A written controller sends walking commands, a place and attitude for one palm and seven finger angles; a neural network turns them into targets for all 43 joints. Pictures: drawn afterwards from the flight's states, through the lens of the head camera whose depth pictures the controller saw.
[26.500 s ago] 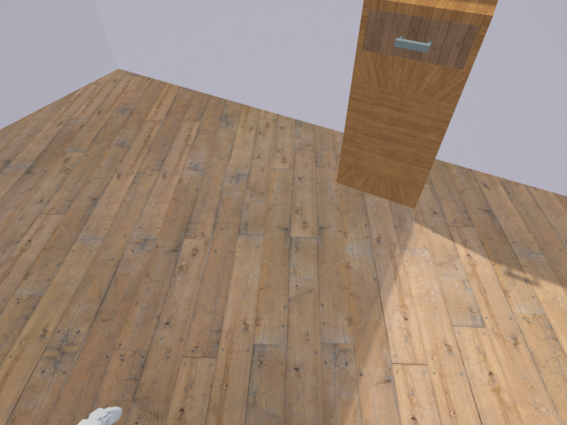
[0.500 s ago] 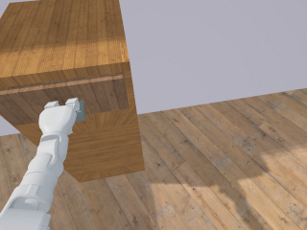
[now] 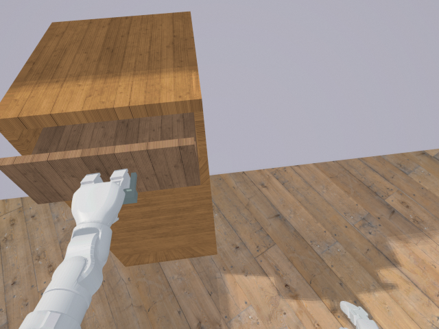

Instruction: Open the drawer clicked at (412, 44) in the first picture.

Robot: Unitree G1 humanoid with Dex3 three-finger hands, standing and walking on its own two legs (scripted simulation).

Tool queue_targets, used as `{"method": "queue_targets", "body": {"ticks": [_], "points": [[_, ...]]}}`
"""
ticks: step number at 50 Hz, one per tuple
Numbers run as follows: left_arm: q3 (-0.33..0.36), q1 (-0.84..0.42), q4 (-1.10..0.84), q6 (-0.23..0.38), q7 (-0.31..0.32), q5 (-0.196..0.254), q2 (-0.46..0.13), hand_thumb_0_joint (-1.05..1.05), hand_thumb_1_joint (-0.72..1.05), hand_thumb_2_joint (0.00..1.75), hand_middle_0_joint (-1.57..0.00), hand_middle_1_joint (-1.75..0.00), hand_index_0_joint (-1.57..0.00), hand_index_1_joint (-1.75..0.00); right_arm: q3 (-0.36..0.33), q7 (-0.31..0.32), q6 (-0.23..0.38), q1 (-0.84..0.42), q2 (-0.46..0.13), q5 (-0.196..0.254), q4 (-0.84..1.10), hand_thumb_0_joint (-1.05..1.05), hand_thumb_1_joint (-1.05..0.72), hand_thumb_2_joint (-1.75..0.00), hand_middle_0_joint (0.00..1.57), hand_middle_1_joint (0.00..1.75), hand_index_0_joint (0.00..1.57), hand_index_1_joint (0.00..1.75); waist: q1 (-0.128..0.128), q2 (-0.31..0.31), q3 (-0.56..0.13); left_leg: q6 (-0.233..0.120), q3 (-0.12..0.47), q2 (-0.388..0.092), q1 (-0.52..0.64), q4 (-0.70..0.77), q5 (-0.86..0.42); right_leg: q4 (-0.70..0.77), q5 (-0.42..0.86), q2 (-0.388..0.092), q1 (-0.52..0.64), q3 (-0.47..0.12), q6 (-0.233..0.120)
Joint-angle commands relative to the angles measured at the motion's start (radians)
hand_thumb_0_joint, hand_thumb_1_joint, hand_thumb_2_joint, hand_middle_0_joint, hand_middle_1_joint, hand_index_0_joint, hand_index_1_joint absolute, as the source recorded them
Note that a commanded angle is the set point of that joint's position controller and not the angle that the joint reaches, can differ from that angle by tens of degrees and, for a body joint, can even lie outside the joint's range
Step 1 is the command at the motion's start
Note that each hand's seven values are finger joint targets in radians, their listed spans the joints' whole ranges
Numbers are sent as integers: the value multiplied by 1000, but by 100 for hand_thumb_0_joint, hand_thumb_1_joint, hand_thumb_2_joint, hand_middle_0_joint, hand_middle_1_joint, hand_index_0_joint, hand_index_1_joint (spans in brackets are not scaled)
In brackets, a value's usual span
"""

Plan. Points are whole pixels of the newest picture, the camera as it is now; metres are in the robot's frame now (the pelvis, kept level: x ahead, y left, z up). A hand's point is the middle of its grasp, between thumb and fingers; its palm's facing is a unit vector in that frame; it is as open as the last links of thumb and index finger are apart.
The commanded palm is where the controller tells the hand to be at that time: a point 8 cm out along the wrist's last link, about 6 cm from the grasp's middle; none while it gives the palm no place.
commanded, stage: pull the drawer open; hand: left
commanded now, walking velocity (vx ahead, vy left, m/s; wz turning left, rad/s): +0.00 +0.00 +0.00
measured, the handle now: (107, 189) +0.37 +0.25 +0.03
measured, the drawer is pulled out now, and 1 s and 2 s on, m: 0.09 0.21 0.30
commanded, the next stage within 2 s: none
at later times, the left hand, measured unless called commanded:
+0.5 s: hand (106, 243) +0.27 +0.23 +0.00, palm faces -0.01 -0.07 -1.00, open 5.5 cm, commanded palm +0.24 +0.25 +0.06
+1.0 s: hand (102, 272) +0.22 +0.22 +0.00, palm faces -0.01 -0.08 -1.00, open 5.5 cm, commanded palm +0.19 +0.23 +0.06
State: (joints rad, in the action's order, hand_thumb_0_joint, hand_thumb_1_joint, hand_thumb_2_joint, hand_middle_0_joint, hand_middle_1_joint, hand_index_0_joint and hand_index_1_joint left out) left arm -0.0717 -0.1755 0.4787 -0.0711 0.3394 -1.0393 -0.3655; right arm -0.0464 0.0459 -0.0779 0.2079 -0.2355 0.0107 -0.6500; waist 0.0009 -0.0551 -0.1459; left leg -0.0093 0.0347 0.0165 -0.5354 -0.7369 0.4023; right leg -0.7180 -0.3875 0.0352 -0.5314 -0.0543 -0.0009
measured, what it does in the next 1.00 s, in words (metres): stands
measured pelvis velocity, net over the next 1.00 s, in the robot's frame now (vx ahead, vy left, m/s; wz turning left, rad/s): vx -0.01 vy -0.02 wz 0.00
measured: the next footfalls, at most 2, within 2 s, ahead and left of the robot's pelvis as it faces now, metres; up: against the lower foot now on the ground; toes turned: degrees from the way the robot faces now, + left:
none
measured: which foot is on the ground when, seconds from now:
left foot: down 0.00-1.00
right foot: down 0.00-1.00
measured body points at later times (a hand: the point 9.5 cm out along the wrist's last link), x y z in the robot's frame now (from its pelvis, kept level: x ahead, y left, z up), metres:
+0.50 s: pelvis +0.00 -0.01 +0.00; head +0.02 -0.04 +0.45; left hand +0.27 +0.23 +0.06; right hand +0.16 -0.26 -0.11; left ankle -0.03 +0.11 -0.71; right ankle -0.02 -0.12 -0.71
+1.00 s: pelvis -0.01 -0.02 +0.00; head +0.00 -0.05 +0.45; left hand +0.21 +0.22 +0.06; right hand +0.20 -0.24 -0.10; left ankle -0.03 +0.11 -0.71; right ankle -0.02 -0.12 -0.71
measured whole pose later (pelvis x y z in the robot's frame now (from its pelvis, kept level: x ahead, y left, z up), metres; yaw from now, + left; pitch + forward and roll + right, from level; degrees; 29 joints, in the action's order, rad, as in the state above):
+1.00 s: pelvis -0.01 -0.02 +0.00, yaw +0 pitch +7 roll +1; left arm -0.10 0.23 0.12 -0.09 0.35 -1.03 -0.34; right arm -0.02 0.05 -0.04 0.10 -0.22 -0.01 -0.65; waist -0.06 -0.05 -0.12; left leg 0.02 0.04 0.01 -0.45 -0.72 0.39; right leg -0.74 -0.39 0.04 -0.47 -0.05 -0.02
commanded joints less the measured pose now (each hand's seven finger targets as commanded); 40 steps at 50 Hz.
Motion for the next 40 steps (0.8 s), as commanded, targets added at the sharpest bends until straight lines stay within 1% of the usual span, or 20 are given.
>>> {"method": "queue_targets", "body": {"ticks": [1,5,7,10,12,16,18,21,25,26,28,29,31,32,33,35,36,37,39,40], "points": [[157,-203,-183,-28,51,0,-251,0,90,90,-40,-135,-40,-135,-41,12,34,-49,-129,-1,119,0,-90,-90,20,30,20,30,-35,36,-237,-15,-57,18,128,76,-398,65,416,10,176,72,-39],[179,-149,-226,-25,50,2,-267,0,90,90,-40,-135,-40,-135,-42,18,35,-74,-127,-2,122,0,-90,-90,20,30,20,30,-49,41,-259,-13,-59,22,133,79,-409,67,451,8,212,58,-39],[152,-129,-235,-26,49,13,-235,0,90,90,-40,-135,-40,-135,-38,19,41,-80,-122,0,125,0,-90,-90,20,30,20,30,-43,47,-232,-14,-61,25,128,81,-382,72,440,7,203,61,-35],[194,-81,-251,-23,48,16,-270,0,90,90,-40,-135,-40,-135,-38,22,41,-98,-123,-1,127,0,-90,-90,20,30,20,30,-58,51,-237,-14,-61,26,120,87,-377,75,441,6,227,51,-36],[153,-60,-285,-20,50,15,-224,0,90,90,-40,-135,-40,-135,-38,20,48,-106,-117,0,133,0,-90,-90,20,30,20,30,-52,46,-226,-15,-64,27,131,84,-370,76,446,5,212,52,-33],[188,29,-327,-18,54,20,-245,0,90,90,-40,-135,-40,-135,-35,16,54,-125,-115,-4,140,0,-90,-90,20,30,20,30,-69,56,-234,-13,-66,29,127,85,-373,73,483,-2,244,43,-32],[163,51,-348,-19,56,22,-213,0,90,90,-40,-135,-40,-135,-35,15,59,-134,-114,-3,140,0,-90,-90,20,30,20,30,-60,67,-214,-14,-67,29,127,83,-366,75,485,-1,227,45,-29],[181,72,-392,-19,63,16,-234,0,90,90,-40,-135,-40,-135,-33,13,62,-148,-112,-6,143,0,-90,-90,20,30,20,30,-72,25,-212,-11,-67,31,137,87,-363,73,471,-2,227,40,-33],[175,101,-412,-29,69,14,-220,0,90,90,-40,-135,-40,-135,-33,13,64,-158,-113,-8,138,0,-90,-90,20,30,20,30,-64,61,-200,-11,-64,30,139,83,-362,76,467,0,221,42,-32],[175,117,-424,-29,72,10,-221,0,90,90,-40,-135,-40,-135,-30,12,66,-170,-109,-7,144,0,-90,-90,20,30,20,30,-70,45,-183,-10,-62,30,140,89,-343,77,434,0,206,40,-32],[153,99,-448,-29,75,9,-201,0,90,90,-40,-135,-40,-135,-29,12,71,-177,-108,-8,143,0,-90,-90,20,30,20,30,-63,47,-179,-11,-61,29,150,88,-329,81,397,3,185,43,-32],[146,133,-452,-30,76,11,-186,0,90,90,-40,-135,-40,-135,-31,10,75,-174,-106,-10,145,0,-90,-90,20,30,20,30,-67,43,-182,-11,-60,30,154,87,-336,78,403,3,192,47,-34],[169,163,-488,-29,79,5,-213,0,90,90,-40,-135,-40,-135,-27,9,74,-194,-103,-12,148,0,-90,-90,20,30,20,30,-82,36,-213,-9,-61,29,169,88,-352,74,419,0,210,39,-35],[136,191,-484,-33,77,12,-170,0,90,90,-40,-135,-40,-135,-29,10,77,-188,-101,-13,151,0,-90,-90,20,30,20,30,-74,40,-195,-11,-62,31,166,83,-349,73,428,1,204,45,-34],[150,177,-483,-35,78,11,-188,0,90,90,-40,-135,-40,-135,-24,10,77,-200,-103,-12,148,0,-90,-90,20,30,20,30,-72,67,-177,-10,-61,32,156,83,-336,79,423,0,194,40,-30],[140,169,-489,-35,75,11,-177,0,90,90,-40,-135,-40,-135,-24,11,78,-198,-104,-14,147,0,-90,-90,20,30,20,30,-66,61,-156,-10,-57,30,154,89,-318,84,388,1,183,44,-32],[152,172,-498,-34,77,7,-195,0,90,90,-40,-135,-40,-135,-19,12,80,-211,-102,-13,150,0,-90,-90,20,30,20,30,-77,53,-159,-10,-58,31,155,92,-307,84,371,-2,182,40,-30],[141,183,-479,-37,75,9,-182,0,90,90,-40,-135,-40,-135,-20,15,80,-209,-99,-13,147,0,-90,-90,20,30,20,30,-68,59,-130,-11,-58,32,149,91,-291,89,354,1,171,41,-31],[134,185,-499,-35,72,6,-176,0,90,90,-40,-135,-40,-135,-18,17,83,-214,-96,-14,150,0,-90,-90,20,30,20,30,-74,56,-150,-12,-59,34,154,88,-290,89,356,-2,179,38,-29],[170,189,-517,-32,74,4,-214,0,90,90,-40,-135,-40,-135,-19,18,81,-214,-101,-15,150,0,-90,-90,20,30,20,30,-82,49,-175,-9,-56,34,159,91,-302,86,362,0,197,31,-34]]}}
